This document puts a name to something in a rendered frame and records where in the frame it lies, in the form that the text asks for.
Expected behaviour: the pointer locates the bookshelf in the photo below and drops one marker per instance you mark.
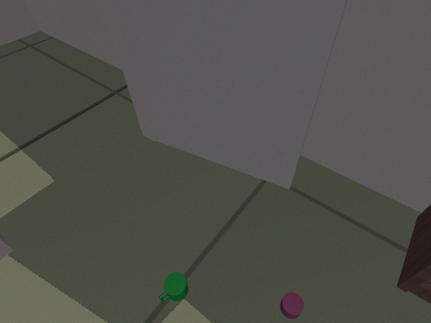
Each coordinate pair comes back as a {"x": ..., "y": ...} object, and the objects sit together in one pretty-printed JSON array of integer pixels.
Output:
[{"x": 415, "y": 275}]

